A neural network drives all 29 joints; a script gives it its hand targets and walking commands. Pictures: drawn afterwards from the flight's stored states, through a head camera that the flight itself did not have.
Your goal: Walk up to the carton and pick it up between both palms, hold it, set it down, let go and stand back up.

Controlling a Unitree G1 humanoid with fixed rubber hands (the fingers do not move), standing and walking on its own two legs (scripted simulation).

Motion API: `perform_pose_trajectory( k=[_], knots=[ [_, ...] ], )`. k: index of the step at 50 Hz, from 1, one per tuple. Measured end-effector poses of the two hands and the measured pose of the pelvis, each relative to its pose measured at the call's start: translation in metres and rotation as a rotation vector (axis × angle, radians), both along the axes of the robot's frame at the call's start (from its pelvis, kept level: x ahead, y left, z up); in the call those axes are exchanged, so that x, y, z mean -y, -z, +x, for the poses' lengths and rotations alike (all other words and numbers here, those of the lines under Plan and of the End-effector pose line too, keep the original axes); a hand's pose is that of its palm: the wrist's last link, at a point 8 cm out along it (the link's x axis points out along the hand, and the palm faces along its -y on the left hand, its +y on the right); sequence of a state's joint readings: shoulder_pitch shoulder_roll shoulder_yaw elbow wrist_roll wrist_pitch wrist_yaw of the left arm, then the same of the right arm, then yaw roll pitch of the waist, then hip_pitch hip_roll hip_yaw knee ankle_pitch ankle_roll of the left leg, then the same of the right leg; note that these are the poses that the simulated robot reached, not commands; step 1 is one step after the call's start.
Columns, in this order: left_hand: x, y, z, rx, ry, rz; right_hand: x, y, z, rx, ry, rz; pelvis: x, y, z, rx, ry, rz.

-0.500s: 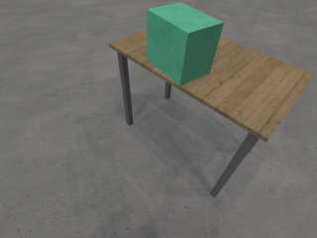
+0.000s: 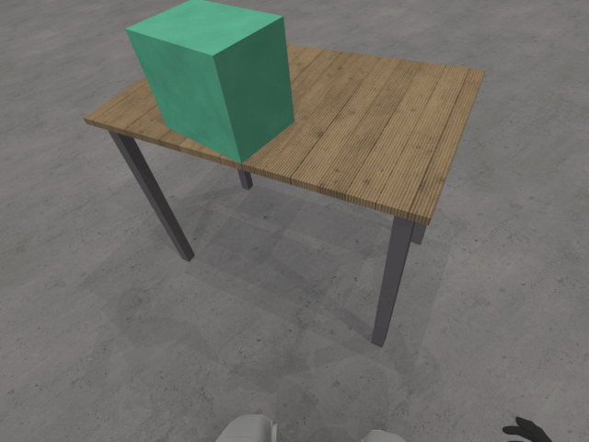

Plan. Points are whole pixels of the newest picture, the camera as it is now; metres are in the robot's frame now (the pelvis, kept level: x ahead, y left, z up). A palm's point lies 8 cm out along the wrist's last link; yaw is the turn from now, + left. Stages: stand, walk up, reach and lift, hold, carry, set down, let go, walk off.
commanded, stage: walk up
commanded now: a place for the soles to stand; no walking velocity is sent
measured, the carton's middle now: (217, 79) +0.83 +0.20 +0.09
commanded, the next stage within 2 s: none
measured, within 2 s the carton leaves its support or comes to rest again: neither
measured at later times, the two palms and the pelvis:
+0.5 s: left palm (59, 292) +0.38 +0.47 -0.07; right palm (415, 379) +0.23 -0.16 -0.08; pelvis +0.20 +0.16 -0.01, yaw -12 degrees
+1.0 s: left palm (27, 229) +0.50 +0.57 -0.03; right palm (347, 282) +0.40 -0.07 -0.09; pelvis +0.34 +0.28 -0.01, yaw -20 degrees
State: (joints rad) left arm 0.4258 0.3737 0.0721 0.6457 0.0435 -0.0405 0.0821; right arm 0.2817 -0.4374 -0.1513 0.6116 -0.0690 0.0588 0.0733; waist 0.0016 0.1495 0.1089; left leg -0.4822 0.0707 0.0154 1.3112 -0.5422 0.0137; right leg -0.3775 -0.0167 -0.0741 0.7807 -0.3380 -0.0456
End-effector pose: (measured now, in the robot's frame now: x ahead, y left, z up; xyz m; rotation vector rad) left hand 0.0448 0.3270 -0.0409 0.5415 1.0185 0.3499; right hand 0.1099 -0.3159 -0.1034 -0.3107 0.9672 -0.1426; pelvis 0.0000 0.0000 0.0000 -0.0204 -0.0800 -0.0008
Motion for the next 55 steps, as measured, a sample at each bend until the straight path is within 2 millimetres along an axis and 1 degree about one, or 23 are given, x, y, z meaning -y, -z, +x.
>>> perform_pose_trajectory(
  k=[2, 4, 7, 10, 13, 15, 18, 20, 21, 23, 25, 29, 32, 34, 37, 40, 44, 48, 52, 54, 55],
  knots=[
    [0.002, -0.008, 0.02, 0.017, 0.039, -0.005, -0.007, -0.012, 0.02, 0.052, -0.023, 0.007, -0.006, -0.006, 0.012, -0.004, 0.017, 0.006],
    [0.0, -0.013, 0.042, 0.039, 0.076, -0.012, -0.014, -0.022, 0.033, 0.079, -0.032, 0.011, -0.013, -0.009, 0.025, -0.008, 0.036, 0.013],
    [-0.007, -0.019, 0.079, 0.07, 0.13, -0.016, -0.025, -0.029, 0.047, 0.086, -0.022, 0.011, -0.027, -0.012, 0.048, -0.013, 0.061, 0.021],
    [-0.023, -0.02, 0.118, 0.089, 0.181, -0.013, -0.039, -0.03, 0.057, 0.07, 0.007, 0.003, -0.046, -0.012, 0.072, -0.018, 0.084, 0.02],
    [-0.047, -0.015, 0.156, 0.092, 0.224, -0.006, -0.057, -0.027, 0.072, 0.048, 0.039, -0.013, -0.07, -0.006, 0.099, -0.021, 0.109, 0.012],
    [-0.069, -0.007, 0.183, 0.088, 0.247, 0.001, -0.072, -0.024, 0.087, 0.043, 0.057, -0.028, -0.09, 0.001, 0.119, -0.024, 0.126, 0.004],
    [-0.109, 0.012, 0.229, 0.081, 0.279, 0.013, -0.098, -0.019, 0.111, 0.062, 0.081, -0.065, -0.123, 0.019, 0.153, -0.024, 0.148, -0.001],
    [-0.131, 0.027, 0.262, 0.076, 0.273, 0.013, -0.118, -0.015, 0.12, 0.074, 0.094, -0.082, -0.14, 0.028, 0.169, -0.017, 0.165, 0.02],
    [-0.138, 0.03, 0.277, 0.074, 0.263, 0.008, -0.128, -0.015, 0.122, 0.071, 0.108, -0.074, -0.145, 0.029, 0.176, -0.018, 0.172, 0.02],
    [-0.143, 0.031, 0.305, 0.078, 0.267, -0.006, -0.146, -0.017, 0.121, 0.049, 0.143, -0.051, -0.152, 0.023, 0.188, -0.019, 0.186, 0.025],
    [-0.14, 0.027, 0.331, 0.084, 0.299, -0.024, -0.16, -0.022, 0.118, 0.024, 0.178, -0.037, -0.157, 0.015, 0.2, -0.018, 0.205, 0.032],
    [-0.126, 0.016, 0.373, 0.083, 0.377, -0.061, -0.174, -0.03, 0.113, -0.023, 0.234, -0.036, -0.168, 0.0, 0.225, -0.02, 0.234, 0.034],
    [-0.114, 0.009, 0.397, 0.082, 0.431, -0.083, -0.177, -0.027, 0.114, -0.052, 0.262, -0.035, -0.175, -0.004, 0.242, -0.022, 0.255, 0.033],
    [-0.112, 0.009, 0.408, 0.096, 0.466, -0.073, -0.177, -0.017, 0.121, -0.056, 0.27, -0.035, -0.179, 0.003, 0.254, -0.024, 0.27, 0.034],
    [-0.122, 0.009, 0.416, 0.095, 0.47, -0.039, -0.182, -0.002, 0.14, -0.077, 0.285, -0.021, -0.188, 0.008, 0.27, -0.017, 0.286, 0.009],
    [-0.14, -0.001, 0.418, 0.088, 0.445, -0.013, -0.189, -0.001, 0.173, -0.058, 0.279, -0.008, -0.204, 0.003, 0.286, -0.011, 0.296, 0.008],
    [-0.175, -0.014, 0.425, 0.062, 0.442, 0.026, -0.205, -0.01, 0.224, 0.027, 0.247, -0.012, -0.229, -0.001, 0.306, -0.01, 0.322, 0.024],
    [-0.218, -0.018, 0.441, 0.044, 0.441, 0.062, -0.231, -0.016, 0.266, 0.09, 0.22, -0.024, -0.26, 0.002, 0.325, -0.013, 0.343, 0.037],
    [-0.269, -0.009, 0.467, 0.038, 0.446, 0.076, -0.267, -0.019, 0.303, 0.126, 0.201, -0.048, -0.301, 0.013, 0.348, -0.015, 0.358, 0.03],
    [-0.297, 0.003, 0.486, 0.035, 0.451, 0.076, -0.287, -0.019, 0.317, 0.148, 0.2, -0.067, -0.324, 0.023, 0.363, -0.01, 0.364, 0.028],
    [-0.31, 0.01, 0.495, 0.032, 0.446, 0.075, -0.298, -0.018, 0.321, 0.156, 0.2, -0.074, -0.333, 0.027, 0.368, 0.004, 0.371, 0.044]
  ],
)
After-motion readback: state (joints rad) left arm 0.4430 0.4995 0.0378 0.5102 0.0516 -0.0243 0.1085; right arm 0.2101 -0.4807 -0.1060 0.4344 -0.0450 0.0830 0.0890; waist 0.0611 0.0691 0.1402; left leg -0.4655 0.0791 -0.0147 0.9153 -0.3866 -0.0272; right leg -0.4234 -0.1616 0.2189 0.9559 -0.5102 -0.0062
